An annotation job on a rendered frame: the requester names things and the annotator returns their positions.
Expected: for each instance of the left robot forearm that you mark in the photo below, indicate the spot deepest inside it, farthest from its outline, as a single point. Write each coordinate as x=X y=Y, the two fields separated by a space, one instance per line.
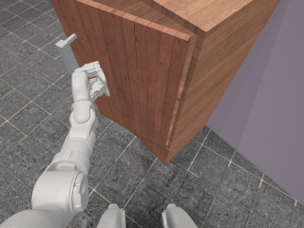
x=79 y=143

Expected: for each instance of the robot thigh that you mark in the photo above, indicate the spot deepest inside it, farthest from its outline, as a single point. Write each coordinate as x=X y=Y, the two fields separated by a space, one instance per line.
x=112 y=218
x=175 y=217

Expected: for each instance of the left robot upper arm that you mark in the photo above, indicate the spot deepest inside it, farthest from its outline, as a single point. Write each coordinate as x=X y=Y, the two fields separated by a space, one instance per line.
x=58 y=196

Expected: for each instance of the right robot thigh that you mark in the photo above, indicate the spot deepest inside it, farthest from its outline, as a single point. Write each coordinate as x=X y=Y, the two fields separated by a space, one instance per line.
x=175 y=217

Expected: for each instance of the handle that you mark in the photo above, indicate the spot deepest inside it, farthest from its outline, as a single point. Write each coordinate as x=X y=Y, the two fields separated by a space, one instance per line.
x=66 y=53

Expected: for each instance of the left robot thigh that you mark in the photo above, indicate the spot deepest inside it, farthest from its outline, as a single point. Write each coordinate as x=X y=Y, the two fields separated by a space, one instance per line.
x=112 y=218

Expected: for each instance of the robot left hand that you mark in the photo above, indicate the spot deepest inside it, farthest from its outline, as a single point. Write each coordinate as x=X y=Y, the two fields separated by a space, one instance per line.
x=84 y=89

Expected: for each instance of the cupboard door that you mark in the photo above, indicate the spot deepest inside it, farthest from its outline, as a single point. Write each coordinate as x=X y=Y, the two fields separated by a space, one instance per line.
x=142 y=62

